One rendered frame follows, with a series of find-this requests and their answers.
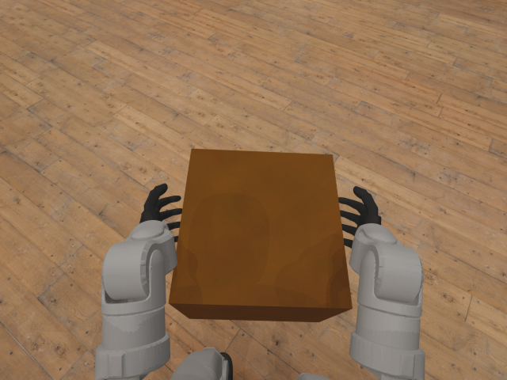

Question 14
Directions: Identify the robot right hand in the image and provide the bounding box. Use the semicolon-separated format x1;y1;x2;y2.
338;186;381;248

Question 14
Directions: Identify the robot left hand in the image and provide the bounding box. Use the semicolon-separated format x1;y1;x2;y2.
139;184;182;242

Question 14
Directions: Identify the carton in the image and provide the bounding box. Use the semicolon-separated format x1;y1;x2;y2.
169;149;353;322

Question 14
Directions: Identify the left robot forearm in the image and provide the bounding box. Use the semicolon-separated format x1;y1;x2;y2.
94;220;177;380

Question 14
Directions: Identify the robot left thigh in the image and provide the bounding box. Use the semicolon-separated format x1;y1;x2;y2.
170;350;229;380

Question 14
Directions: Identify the right robot forearm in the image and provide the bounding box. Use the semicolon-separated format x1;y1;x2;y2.
349;223;425;380

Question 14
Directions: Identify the robot left shin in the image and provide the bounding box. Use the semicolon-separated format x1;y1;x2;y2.
203;348;223;357

